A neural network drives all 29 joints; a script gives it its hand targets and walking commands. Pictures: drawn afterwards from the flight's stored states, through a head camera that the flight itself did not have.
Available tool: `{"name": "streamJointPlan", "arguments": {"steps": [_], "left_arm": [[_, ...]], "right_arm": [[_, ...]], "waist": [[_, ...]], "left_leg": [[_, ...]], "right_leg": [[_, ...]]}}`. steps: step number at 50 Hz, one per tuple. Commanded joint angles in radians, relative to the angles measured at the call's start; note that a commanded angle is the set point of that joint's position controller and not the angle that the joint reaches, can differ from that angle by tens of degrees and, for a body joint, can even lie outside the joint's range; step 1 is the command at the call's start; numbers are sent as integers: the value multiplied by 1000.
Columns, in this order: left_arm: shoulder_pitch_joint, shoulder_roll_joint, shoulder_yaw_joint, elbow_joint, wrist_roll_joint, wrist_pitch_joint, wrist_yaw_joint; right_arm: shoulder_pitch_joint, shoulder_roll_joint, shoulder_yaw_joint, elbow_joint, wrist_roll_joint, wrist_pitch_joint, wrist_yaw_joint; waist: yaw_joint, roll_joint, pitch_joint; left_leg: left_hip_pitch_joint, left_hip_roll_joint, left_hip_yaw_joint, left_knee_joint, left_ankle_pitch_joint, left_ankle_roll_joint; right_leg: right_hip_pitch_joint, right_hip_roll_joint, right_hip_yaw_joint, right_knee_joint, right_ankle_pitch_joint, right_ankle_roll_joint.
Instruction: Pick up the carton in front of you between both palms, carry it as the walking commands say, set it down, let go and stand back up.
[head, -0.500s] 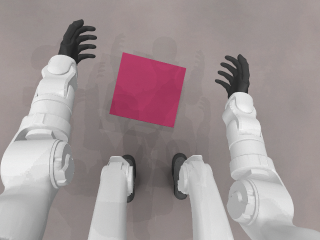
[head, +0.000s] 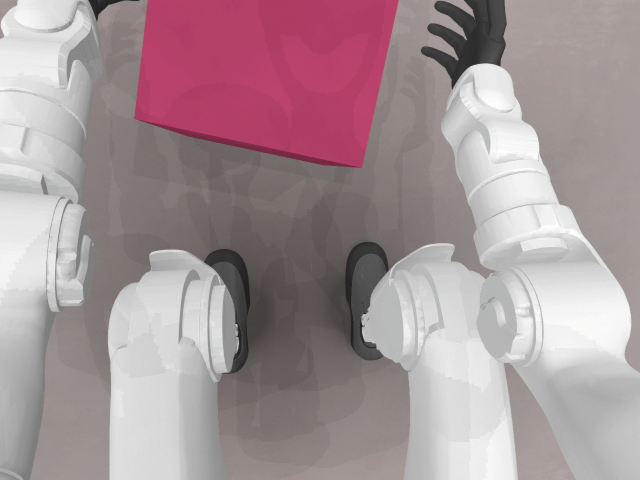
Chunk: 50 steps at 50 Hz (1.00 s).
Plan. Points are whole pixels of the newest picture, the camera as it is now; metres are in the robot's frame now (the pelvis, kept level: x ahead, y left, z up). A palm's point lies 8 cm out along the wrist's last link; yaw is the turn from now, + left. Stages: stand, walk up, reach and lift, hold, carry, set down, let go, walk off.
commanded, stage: reach and lift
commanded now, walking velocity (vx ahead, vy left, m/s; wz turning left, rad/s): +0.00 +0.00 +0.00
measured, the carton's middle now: (270, 64) +0.52 +0.06 -0.27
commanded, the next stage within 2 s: none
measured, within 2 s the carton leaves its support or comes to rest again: leaves its support in 0.90 s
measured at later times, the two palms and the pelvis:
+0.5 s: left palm out of the picture +0.55 +0.21 -0.19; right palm (450, 60) +0.52 -0.13 -0.18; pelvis +0.01 +0.00 -0.01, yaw -1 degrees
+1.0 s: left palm (104, 0) +0.54 +0.21 -0.18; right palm (430, 27) +0.54 -0.09 -0.15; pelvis +0.01 +0.00 -0.03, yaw +1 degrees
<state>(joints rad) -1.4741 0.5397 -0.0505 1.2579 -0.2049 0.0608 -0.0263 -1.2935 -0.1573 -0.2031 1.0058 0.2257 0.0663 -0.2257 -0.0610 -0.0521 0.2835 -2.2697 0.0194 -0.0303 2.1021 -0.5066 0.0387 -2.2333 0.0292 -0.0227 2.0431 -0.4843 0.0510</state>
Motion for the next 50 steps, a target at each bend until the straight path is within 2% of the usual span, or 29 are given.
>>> {"name": "streamJointPlan", "arguments": {"steps": [1,4,8,11,14,17,20,24,28,29,31,32,35,37,38,39,41,42,45,50], "left_arm": [[-279,119,-13,-57,-8,-38,7],[-293,122,-28,-83,-8,-58,19],[-331,129,-47,-140,-13,-65,27],[-341,121,-59,-181,-20,-56,27],[-298,78,-66,-169,-19,-42,26],[-253,41,-66,-111,-8,-35,20],[-244,31,-53,-79,3,-37,18],[-264,0,-67,-63,5,-46,20],[-306,-93,-96,-59,9,-55,19],[-330,-163,-117,-61,8,-54,10],[-336,-197,-102,-37,32,-52,4],[-396,-381,-154,-61,28,-44,-19],[-473,-700,-158,-58,72,-15,-101],[-457,-827,-130,-76,98,10,-144],[-443,-876,-112,-89,104,19,-156],[-437,-905,-100,-97,118,30,-165],[-417,-979,-76,-130,132,47,-174],[-421,-1015,-75,-161,129,49,-176],[-426,-1086,-109,-274,99,52,-181],[-467,-1195,-211,-547,53,83,-166]], "right_arm": [[-147,-38,10,10,29,-37,18],[-165,-36,38,47,74,-60,30],[-179,-24,68,50,129,-77,23],[-155,-10,79,37,150,-79,8],[-110,-14,63,44,132,-79,-1],[-103,-32,20,63,74,-81,2],[-124,-38,-14,58,22,-86,7],[-158,-2,-8,37,6,-91,11],[-203,102,19,38,11,-93,21],[-224,157,24,36,2,-91,28],[-219,168,-22,58,-51,-89,26],[-296,315,7,31,-61,-89,49],[-444,614,9,28,-116,-54,138],[-499,720,-1,-4,-146,-21,184],[-527,754,3,-24,-146,-10,200],[-539,795,11,-40,-149,4,215],[-565,865,30,-89,-135,21,239],[-583,893,46,-108,-125,24,246],[-559,1003,101,-145,-94,41,257],[-529,1112,194,-271,-66,83,256]], "waist": [[30,171,-1057],[59,191,-1090],[77,210,-1155],[74,240,-1217],[50,261,-1205],[21,239,-1083],[15,210,-1012],[32,180,-991],[57,163,-979],[54,162,-979],[34,175,-970],[29,187,-979],[51,196,-949],[61,192,-938],[78,185,-952],[79,177,-958],[104,178,-1017],[117,164,-1059],[126,149,-1206],[104,214,-1528]], "left_leg": [[610,21,-52,-193,116,-12],[653,22,-56,-161,202,-14],[724,23,-58,-127,269,-13],[802,20,-55,-117,312,-16],[834,13,-59,-120,337,-25],[749,9,-75,-130,305,-26],[666,5,-81,-139,272,-23],[600,1,-74,-153,231,-15],[572,-4,-67,-164,191,-10],[570,-8,-66,-166,179,-10],[565,-14,-65,-168,160,-13],[581,-25,-68,-170,164,-11],[554,-49,-53,-153,170,-5],[553,-61,-40,-140,181,2],[535,-65,-31,-137,161,8],[573,-66,-29,-138,192,8],[605,-73,-13,-125,248,7],[582,-79,-3,-126,233,10],[686,-87,10,-114,352,2],[949,-105,33,-125,498,-29]], "right_leg": [[473,15,-43,-79,123,19],[454,25,-41,-44,181,19],[449,36,-45,-20,227,19],[443,45,-57,-14,249,17],[393,49,-72,-18,247,14],[327,46,-74,-27,212,17],[322,46,-70,-32,195,21],[375,52,-64,-37,193,22],[424,66,-59,-40,185,23],[439,72,-59,-41,180,19],[446,80,-63,-40,173,18],[435,93,-66,-39,171,11],[401,128,-71,-12,154,3],[367,141,-80,3,140,3],[368,145,-84,17,126,4],[339,150,-85,8,132,7],[340,159,-83,15,158,6],[380,161,-86,22,165,4],[420,171,-96,28,251,2],[420,178,-115,9,294,-1]]}}
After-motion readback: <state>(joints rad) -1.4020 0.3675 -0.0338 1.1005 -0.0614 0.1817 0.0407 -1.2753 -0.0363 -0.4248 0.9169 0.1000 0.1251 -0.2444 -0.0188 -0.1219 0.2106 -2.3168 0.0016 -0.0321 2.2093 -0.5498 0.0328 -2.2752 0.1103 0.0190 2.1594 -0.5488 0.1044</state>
